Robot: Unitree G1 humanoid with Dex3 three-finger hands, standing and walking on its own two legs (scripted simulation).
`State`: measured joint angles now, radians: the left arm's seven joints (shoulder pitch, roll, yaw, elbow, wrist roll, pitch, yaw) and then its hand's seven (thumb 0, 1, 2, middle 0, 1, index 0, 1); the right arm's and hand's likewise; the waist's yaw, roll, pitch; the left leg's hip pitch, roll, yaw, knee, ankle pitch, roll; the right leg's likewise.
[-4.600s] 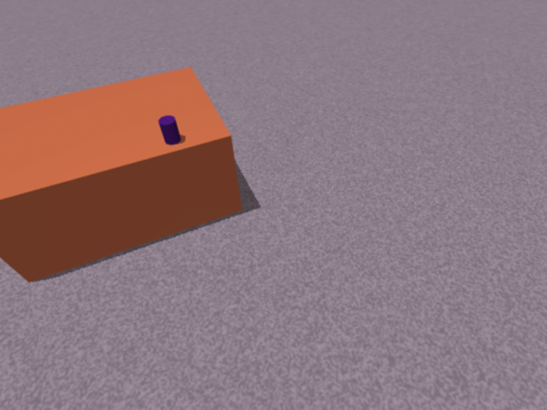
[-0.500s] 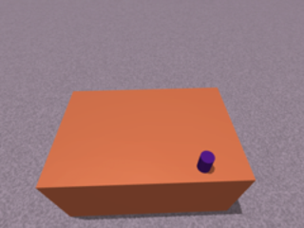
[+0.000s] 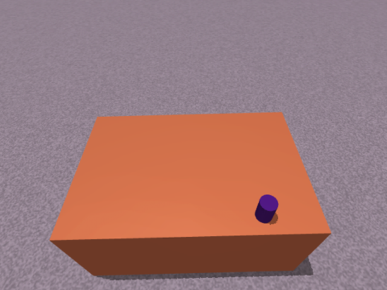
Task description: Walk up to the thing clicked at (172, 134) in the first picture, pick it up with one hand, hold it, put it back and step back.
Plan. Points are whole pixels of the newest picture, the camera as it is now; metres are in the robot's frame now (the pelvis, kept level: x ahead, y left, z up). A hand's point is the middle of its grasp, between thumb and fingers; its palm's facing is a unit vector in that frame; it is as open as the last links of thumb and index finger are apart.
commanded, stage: stand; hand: right
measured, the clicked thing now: (266, 209) +0.44 -0.23 -0.29
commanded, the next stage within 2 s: none
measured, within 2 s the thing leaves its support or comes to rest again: neither
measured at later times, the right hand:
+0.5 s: hand out of the picture +0.09 -0.25 -0.16, palm faces -0.04 +0.94 -0.33, open 7.4 cm
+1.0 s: hand out of the picture +0.10 -0.26 -0.16, palm faces -0.05 +0.94 -0.33, open 7.4 cm
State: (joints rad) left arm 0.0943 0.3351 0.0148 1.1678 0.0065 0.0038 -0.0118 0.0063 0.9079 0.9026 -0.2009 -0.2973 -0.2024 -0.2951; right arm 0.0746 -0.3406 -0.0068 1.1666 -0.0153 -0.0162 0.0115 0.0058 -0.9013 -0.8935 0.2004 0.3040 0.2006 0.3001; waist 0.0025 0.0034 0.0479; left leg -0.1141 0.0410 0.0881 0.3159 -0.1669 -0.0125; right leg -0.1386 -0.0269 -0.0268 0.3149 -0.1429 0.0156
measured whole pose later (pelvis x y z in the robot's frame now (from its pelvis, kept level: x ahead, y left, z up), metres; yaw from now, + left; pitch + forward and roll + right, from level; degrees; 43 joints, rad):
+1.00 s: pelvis +0.02 -0.01 +0.00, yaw +1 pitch -2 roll +0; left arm 0.10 0.34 0.00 1.15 0.01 -0.01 0.00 0.01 0.91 0.90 -0.20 -0.30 -0.20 -0.30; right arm 0.09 -0.35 0.00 1.15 -0.02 0.00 0.01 0.01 -0.90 -0.89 0.20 0.30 0.20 0.30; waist -0.01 0.01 0.04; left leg -0.08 0.05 0.06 0.29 -0.18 -0.03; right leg -0.10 -0.01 -0.06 0.30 -0.17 0.00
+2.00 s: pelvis +0.03 -0.02 +0.00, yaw +2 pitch -2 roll +0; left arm 0.11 0.35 0.00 1.14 0.01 -0.01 0.00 0.01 0.91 0.90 -0.20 -0.30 -0.20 -0.30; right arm 0.11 -0.35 0.01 1.14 -0.02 -0.01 0.01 0.01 -0.90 -0.89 0.20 0.30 0.20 0.30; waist 0.00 0.01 0.04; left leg -0.08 0.05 0.05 0.29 -0.18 -0.04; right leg -0.09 -0.01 -0.06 0.30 -0.18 0.00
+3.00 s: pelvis +0.03 -0.01 -0.02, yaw +1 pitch +6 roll +1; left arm 0.27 0.26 0.05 0.55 -0.01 -0.11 0.08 0.00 -0.48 0.08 -0.07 -0.05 -0.06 -0.06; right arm 0.17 -0.42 -0.25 0.64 0.00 0.19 0.17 0.00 0.45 -0.09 0.02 0.07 0.03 0.06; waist 0.01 0.00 -0.04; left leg -0.38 0.04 0.07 0.62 -0.34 -0.02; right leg -0.42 -0.04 -0.03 0.66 -0.35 0.01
